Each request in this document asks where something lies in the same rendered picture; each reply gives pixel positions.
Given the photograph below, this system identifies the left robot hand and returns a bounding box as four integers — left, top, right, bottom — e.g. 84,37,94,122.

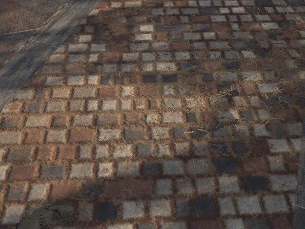
15,204,73,229

